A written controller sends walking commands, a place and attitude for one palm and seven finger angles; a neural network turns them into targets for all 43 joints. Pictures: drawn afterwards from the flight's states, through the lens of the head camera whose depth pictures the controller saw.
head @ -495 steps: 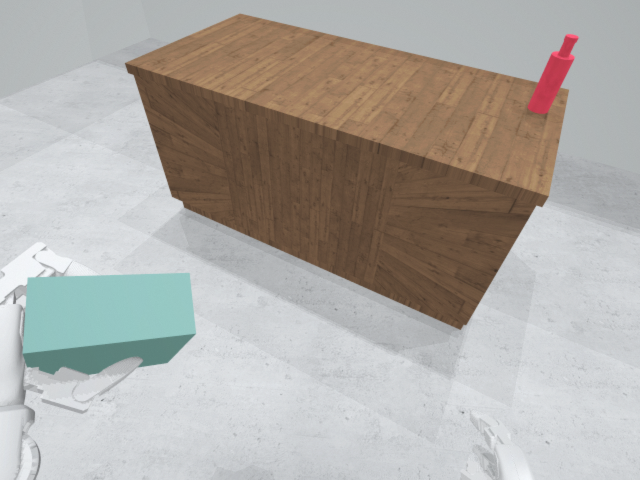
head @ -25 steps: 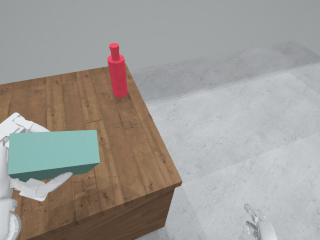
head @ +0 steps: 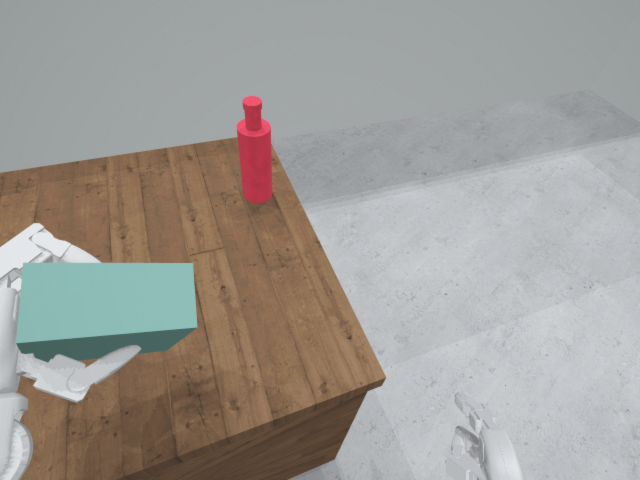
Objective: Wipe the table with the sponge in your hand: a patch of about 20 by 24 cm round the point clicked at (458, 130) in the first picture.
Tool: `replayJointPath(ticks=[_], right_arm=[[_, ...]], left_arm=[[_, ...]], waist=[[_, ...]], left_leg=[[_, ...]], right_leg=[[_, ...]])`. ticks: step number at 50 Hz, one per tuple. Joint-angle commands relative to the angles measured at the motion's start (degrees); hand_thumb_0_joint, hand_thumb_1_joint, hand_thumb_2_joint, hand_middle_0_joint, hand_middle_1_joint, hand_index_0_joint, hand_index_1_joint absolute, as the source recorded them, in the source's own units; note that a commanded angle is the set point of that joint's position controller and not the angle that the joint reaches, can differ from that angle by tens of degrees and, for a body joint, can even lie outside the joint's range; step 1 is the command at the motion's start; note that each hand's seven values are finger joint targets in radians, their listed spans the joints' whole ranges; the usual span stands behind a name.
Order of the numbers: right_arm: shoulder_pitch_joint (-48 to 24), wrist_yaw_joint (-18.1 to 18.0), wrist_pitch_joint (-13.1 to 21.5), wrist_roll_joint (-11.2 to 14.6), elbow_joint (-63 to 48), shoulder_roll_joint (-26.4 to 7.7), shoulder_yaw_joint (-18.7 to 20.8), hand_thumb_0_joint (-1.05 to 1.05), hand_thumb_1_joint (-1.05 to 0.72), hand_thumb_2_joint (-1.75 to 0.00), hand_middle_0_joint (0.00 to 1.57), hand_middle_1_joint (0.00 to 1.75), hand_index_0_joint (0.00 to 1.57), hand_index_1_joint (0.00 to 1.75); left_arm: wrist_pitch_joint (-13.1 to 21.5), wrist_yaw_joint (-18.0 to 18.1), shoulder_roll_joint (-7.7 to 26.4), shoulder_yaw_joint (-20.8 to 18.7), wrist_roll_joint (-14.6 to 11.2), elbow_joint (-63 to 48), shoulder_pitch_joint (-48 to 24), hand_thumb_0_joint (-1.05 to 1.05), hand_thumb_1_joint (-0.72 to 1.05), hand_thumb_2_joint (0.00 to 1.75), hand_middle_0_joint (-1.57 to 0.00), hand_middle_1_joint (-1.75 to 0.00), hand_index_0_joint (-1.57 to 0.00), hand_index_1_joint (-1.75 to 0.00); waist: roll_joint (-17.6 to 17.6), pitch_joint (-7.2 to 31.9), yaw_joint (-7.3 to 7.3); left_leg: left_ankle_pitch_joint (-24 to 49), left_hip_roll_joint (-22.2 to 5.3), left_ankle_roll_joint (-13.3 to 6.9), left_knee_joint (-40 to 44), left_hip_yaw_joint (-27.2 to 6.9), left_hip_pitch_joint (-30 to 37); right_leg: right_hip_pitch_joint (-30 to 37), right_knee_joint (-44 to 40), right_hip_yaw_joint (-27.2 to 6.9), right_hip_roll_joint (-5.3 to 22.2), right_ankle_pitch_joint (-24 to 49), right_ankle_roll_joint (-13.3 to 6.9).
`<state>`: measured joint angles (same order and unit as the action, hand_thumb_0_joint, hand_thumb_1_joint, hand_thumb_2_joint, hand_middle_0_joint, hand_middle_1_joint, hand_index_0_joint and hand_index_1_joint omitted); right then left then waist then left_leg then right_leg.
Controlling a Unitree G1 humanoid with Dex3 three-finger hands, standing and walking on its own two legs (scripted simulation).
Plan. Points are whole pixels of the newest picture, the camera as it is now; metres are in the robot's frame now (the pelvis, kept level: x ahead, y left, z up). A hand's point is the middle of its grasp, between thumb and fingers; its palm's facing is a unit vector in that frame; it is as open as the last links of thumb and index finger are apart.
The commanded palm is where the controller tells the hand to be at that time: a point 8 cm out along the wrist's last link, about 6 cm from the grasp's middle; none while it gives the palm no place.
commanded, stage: come to a stop and stand still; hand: left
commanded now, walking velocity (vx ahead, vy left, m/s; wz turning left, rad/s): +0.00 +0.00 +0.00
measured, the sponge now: (134, 313) +0.23 +0.21 +0.14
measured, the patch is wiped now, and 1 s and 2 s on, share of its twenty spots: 0.00 0.00 0.00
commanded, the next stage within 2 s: look again from close up in 1.18 s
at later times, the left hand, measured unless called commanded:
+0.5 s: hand (94, 333) +0.22 +0.25 +0.12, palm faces +0.26 -0.85 -0.46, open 10.2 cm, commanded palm +0.16 +0.28 +0.17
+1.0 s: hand (28, 351) +0.19 +0.28 +0.14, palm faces +0.38 -0.85 -0.38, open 10.1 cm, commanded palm +0.12 +0.30 +0.17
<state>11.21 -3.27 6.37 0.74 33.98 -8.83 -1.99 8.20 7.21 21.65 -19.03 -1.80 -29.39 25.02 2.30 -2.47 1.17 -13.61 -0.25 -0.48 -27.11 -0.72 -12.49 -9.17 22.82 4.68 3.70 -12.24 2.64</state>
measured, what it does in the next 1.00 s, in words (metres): stands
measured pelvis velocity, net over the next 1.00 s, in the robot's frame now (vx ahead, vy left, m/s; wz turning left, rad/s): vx -0.03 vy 0.02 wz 0.03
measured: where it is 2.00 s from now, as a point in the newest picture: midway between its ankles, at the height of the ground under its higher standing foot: outside the picture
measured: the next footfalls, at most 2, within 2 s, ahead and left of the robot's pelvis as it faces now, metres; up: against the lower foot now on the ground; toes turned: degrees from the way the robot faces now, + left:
none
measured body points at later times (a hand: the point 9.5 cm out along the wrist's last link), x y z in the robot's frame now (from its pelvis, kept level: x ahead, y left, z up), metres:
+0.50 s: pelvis +0.00 -0.01 -0.01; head +0.05 +0.03 +0.44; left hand +0.20 +0.29 +0.14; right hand +0.15 -0.25 -0.09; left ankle +0.01 +0.11 -0.74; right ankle +0.00 -0.15 -0.74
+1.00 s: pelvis -0.03 +0.02 +0.00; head +0.01 +0.07 +0.44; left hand +0.16 +0.32 +0.16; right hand +0.17 -0.18 -0.07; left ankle +0.01 +0.11 -0.74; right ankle +0.00 -0.15 -0.74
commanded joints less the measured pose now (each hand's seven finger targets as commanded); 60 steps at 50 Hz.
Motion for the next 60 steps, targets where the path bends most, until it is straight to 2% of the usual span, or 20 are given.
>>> replayJointPath(ticks=[1,4,5,6,9,10,14,19,20,25,32,36,40,41,45,46,50,51,55,60], right_arm=[[-3.8,-0.8,2.6,0.1,-8.5,-8.7,3.5,0.0,-0.9,-0.9,0.2,0.3,0.2,0.3],[-3.7,-0.7,2.4,0.1,-8.8,-8.7,3.7,0.0,-0.9,-0.9,0.2,0.3,0.2,0.3],[3.1,-5.1,-0.1,4.6,-15.7,-11.8,-6.7,0.0,-0.9,-0.9,0.2,0.3,0.2,0.3],[1.2,-4.1,2.9,2.6,-10.6,-7.0,2.9,0.0,-0.9,-0.9,0.2,0.3,0.2,0.3],[-3.0,0.2,5.0,-0.1,-9.1,-11.2,2.5,0.0,-0.9,-0.9,0.2,0.3,0.2,0.3],[-3.6,1.0,5.4,-0.1,-7.9,-12.0,2.9,0.0,-0.9,-0.9,0.2,0.3,0.2,0.3],[0.2,4.0,7.2,0.8,-9.3,-11.5,3.5,0.0,-0.9,-0.9,0.2,0.3,0.2,0.3],[-1.3,3.3,7.9,0.4,-7.6,-11.7,3.5,0.0,-0.9,-0.9,0.2,0.3,0.2,0.3],[-2.7,2.9,7.6,0.4,-7.0,-12.7,3.7,0.0,-0.9,-0.9,0.2,0.3,0.2,0.3],[-2.5,2.3,7.7,0.3,-5.9,-12.5,4.0,0.0,-0.9,-0.9,0.2,0.3,0.2,0.3],[-0.8,3.4,8.2,0.1,-5.6,-12.3,4.8,0.0,-0.9,-0.9,0.2,0.3,0.2,0.3],[-2.0,3.1,6.4,-0.3,-5.7,-12.0,5.3,0.0,-0.9,-0.9,0.2,0.3,0.2,0.3],[-4.7,2.5,5.0,0.5,-7.4,-11.9,5.3,0.0,-0.9,-0.9,0.2,0.3,0.2,0.3],[-4.2,2.4,4.5,0.0,-7.7,-10.9,4.7,0.0,-0.9,-0.9,0.2,0.3,0.2,0.3],[-6.1,2.4,4.9,0.5,-8.9,-11.1,4.6,0.0,-0.9,-0.9,0.2,0.3,0.2,0.3],[-5.8,2.5,4.8,0.0,-9.2,-10.2,4.0,0.0,-0.9,-0.9,0.2,0.3,0.2,0.3],[-6.1,2.4,5.9,0.4,-9.0,-11.0,4.3,0.0,-0.9,-0.9,0.2,0.3,0.2,0.3],[-5.5,2.4,5.7,-0.1,-9.1,-10.0,3.7,0.0,-0.9,-0.9,0.2,0.3,0.2,0.3],[-5.2,1.7,5.8,0.5,-8.4,-10.7,4.3,0.0,-0.9,-0.9,0.2,0.3,0.2,0.3],[-5.1,1.2,5.5,0.8,-8.4,-10.8,4.3,0.0,-0.9,-0.9,0.2,0.3,0.2,0.3]], left_arm=[[4.0,1.3,6.8,-5.0,-0.9,-11.3,-5.3,0.0,0.1,1.3,-1.2,-1.6,-1.2,-1.6],[3.6,1.5,6.9,-5.1,-0.7,-10.4,-4.7,0.0,0.1,1.3,-1.2,-1.6,-1.2,-1.6],[12.9,0.7,51.0,-19.2,0.6,-26.5,-55.4,0.0,0.1,1.3,-1.2,-1.6,-1.2,-1.6],[9.6,0.5,22.4,-19.2,1.4,-3.0,-36.8,0.0,0.1,1.3,-1.2,-1.6,-1.2,-1.6],[9.3,-0.2,19.4,-13.6,-0.4,3.8,-21.6,0.0,0.1,1.3,-1.2,-1.6,-1.2,-1.6],[8.8,-0.8,18.0,-12.6,-0.8,7.0,-15.9,0.0,0.1,1.3,-1.2,-1.6,-1.2,-1.6],[10.9,-1.8,10.4,-5.9,-2.6,-3.1,-0.9,0.0,0.1,1.3,-1.2,-1.6,-1.2,-1.6],[12.0,0.0,16.8,-12.7,-2.6,-7.6,-2.4,0.0,0.1,1.3,-1.2,-1.6,-1.2,-1.6],[12.0,0.6,21.4,-16.0,-2.4,-9.1,-5.2,0.0,0.1,1.3,-1.2,-1.6,-1.2,-1.6],[11.4,1.4,21.6,-14.4,-2.1,-12.5,-7.9,0.0,0.1,1.3,-1.2,-1.6,-1.2,-1.6],[11.4,0.7,15.2,-9.9,-1.8,-16.2,-2.6,0.0,0.1,1.3,-1.2,-1.6,-1.2,-1.6],[10.4,0.3,11.8,-9.5,-1.4,-10.1,-1.5,0.0,0.1,1.3,-1.2,-1.6,-1.2,-1.6],[9.2,0.0,14.3,-12.0,-1.6,-6.5,-4.6,0.0,0.1,1.3,-1.2,-1.6,-1.2,-1.6],[9.7,-0.6,9.8,-8.2,-1.3,-7.9,-5.5,0.0,0.1,1.3,-1.2,-1.6,-1.2,-1.6],[9.0,-0.3,13.5,-10.2,-1.2,-12.5,-6.4,0.0,0.1,1.3,-1.2,-1.6,-1.2,-1.6],[9.3,-0.7,9.1,-6.5,-0.9,-14.5,-6.8,0.0,0.1,1.3,-1.2,-1.6,-1.2,-1.6],[8.6,0.1,13.6,-10.0,-0.4,-16.9,-5.5,0.0,0.1,1.3,-1.2,-1.6,-1.2,-1.6],[9.0,-0.1,10.1,-7.4,-0.4,-17.3,-5.2,0.0,0.1,1.3,-1.2,-1.6,-1.2,-1.6],[8.1,0.4,13.3,-10.9,-0.7,-13.3,-3.3,0.0,0.1,1.3,-1.2,-1.6,-1.2,-1.6],[7.7,0.0,11.6,-9.7,-0.9,-11.3,-2.8,0.0,0.1,1.3,-1.2,-1.6,-1.2,-1.6]], waist=[[-10.0,6.2,-1.07],[-7.7,6.6,-0.93],[-20.9,5.7,-2.63],[-8.7,4.4,-0.4],[-0.9,4.4,0.72],[-4.0,6.6,0.7],[-1.1,10.0,2.22],[2.8,10.0,1.73],[-0.6,11.2,1.22],[-8.9,12.5,0.63],[-8.2,12.7,0.43],[-5.3,9.2,0.23],[-5.7,8.1,-0.28],[-5.7,6.4,-0.18],[-8.1,10.0,-0.3],[-8.4,8.8,-0.3],[-12.1,9.8,-0.32],[-11.3,8.8,-0.22],[-9.7,8.2,-0.6],[-8.1,7.4,-0.83]], left_leg=[[2.6,-5.0,0.1,9.8,-4.8,-4.4],[1.4,-4.8,-0.3,9.2,-4.5,-4.8],[-9.0,-3.2,-3.8,12.1,-4.8,-13.7],[-6.4,-5.4,-1.8,7.0,-5.0,-9.2],[-2.0,-1.7,-0.8,2.3,-2.3,-3.1],[-2.8,-1.9,-0.8,1.5,-1.8,-1.0],[7.5,-1.2,-1.1,-1.3,-1.6,-0.9],[11.3,-1.0,-0.5,-0.9,-2.9,-1.6],[10.1,-1.1,-0.6,-0.3,-3.5,-0.6],[14.4,-1.5,-0.4,-0.5,-4.4,-0.6],[24.6,-3.6,0.1,-0.3,-6.0,2.0],[19.5,-5.2,0.7,3.8,-7.0,0.8],[7.7,-5.4,0.6,6.9,-7.4,-0.3],[6.3,-5.7,0.7,7.6,-7.6,-2.4],[0.5,-5.1,-0.1,7.6,-7.3,-1.2],[-0.2,-5.3,0.0,8.1,-7.4,-2.6],[-3.2,-5.3,-0.2,8.6,-8.1,-3.2],[-3.2,-5.3,-0.3,8.7,-8.1,-5.0],[-3.1,-4.6,0.0,7.5,-7.5,-3.3],[-3.3,-4.7,-0.2,7.8,-7.1,-2.2]], right_leg=[[6.3,-1.2,-2.1,-0.2,6.5,-3.2],[7.1,-2.1,-2.8,0.3,7.7,-3.3],[12.6,4.3,-3.0,-6.0,-2.7,0.8],[-0.7,2.0,-2.7,-1.7,-10.0,-2.1],[-5.1,-4.7,-6.9,0.7,-1.8,-5.0],[-6.5,-3.7,-7.4,1.0,-3.5,-5.3],[-1.5,-0.7,-7.1,3.1,9.8,-5.8],[0.3,1.0,-6.4,2.9,15.7,-4.7],[-0.3,1.6,-7.0,2.6,13.3,-4.6],[2.8,3.5,-6.2,3.1,16.2,-4.5],[1.8,4.3,-2.8,2.9,16.0,-3.8],[-1.3,3.6,-1.8,1.8,9.3,-3.3],[-2.1,3.3,-3.2,1.7,3.9,-3.2],[-1.6,2.2,-2.1,1.5,4.0,-3.2],[0.6,1.4,-3.8,1.8,2.5,-3.4],[0.9,0.8,-2.9,1.6,2.9,-3.6],[2.3,1.3,-3.5,1.2,1.6,-3.5],[2.8,0.7,-2.8,1.2,2.4,-3.6],[1.0,-1.2,-4.1,1.7,1.2,-3.8],[-0.1,-2.2,-4.1,1.6,0.0,-3.7]])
